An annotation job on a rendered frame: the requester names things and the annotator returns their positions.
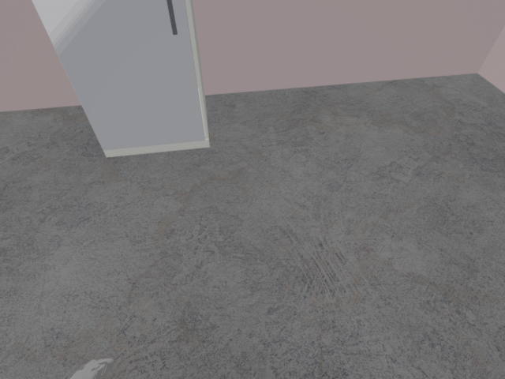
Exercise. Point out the left robot hand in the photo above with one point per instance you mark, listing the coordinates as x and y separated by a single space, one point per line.
94 369

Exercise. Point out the fridge door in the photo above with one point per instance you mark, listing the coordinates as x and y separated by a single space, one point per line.
135 80

